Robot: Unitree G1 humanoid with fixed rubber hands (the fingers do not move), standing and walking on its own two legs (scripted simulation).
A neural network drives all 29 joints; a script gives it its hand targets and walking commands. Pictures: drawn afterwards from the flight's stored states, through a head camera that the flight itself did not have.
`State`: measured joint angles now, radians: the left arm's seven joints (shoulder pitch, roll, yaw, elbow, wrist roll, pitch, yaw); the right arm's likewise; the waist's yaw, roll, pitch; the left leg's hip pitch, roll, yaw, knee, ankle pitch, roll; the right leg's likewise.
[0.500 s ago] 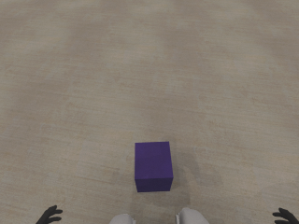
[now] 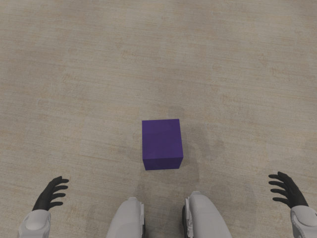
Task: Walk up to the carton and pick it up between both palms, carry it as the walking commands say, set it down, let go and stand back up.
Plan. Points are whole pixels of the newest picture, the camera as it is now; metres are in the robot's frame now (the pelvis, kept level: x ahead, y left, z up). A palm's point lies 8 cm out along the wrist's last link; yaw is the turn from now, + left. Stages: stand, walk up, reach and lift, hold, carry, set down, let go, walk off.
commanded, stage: reach and lift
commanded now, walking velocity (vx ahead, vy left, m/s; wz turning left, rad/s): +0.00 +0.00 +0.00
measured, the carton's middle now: (161, 146) +0.51 +0.00 -0.60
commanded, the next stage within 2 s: none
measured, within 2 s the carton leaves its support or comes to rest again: neither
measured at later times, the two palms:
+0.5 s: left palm (75, 162) +0.30 +0.26 -0.10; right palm (266, 161) +0.29 -0.29 -0.11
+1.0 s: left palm (96, 127) +0.42 +0.23 -0.14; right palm (229, 125) +0.43 -0.22 -0.15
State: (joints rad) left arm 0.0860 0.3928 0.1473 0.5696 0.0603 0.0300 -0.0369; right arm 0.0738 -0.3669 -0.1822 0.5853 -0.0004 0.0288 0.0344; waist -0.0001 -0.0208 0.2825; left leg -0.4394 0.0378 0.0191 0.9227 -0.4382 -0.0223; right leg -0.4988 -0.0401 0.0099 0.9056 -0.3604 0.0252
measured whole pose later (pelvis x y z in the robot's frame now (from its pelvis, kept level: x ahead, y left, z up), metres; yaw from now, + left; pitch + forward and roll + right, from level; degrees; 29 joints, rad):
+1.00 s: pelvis -0.02 -0.02 -0.04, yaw +2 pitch +30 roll +2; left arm -0.88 0.36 0.17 0.84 -0.07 0.15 0.00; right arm -0.87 -0.26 -0.19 0.82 0.00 0.14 -0.06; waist 0.00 -0.02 0.12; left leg -1.21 0.03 -0.01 1.04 -0.35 -0.05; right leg -1.27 -0.04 0.00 1.03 -0.28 0.00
